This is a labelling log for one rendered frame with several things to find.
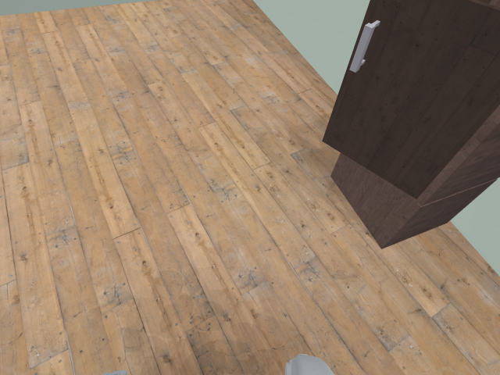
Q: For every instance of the right robot thigh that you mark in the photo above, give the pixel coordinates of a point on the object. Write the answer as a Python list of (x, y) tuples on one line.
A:
[(307, 365)]

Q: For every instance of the handle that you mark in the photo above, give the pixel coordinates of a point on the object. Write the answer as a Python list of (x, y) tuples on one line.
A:
[(362, 46)]

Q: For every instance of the cupboard door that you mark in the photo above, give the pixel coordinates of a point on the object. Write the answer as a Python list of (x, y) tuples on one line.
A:
[(430, 79)]

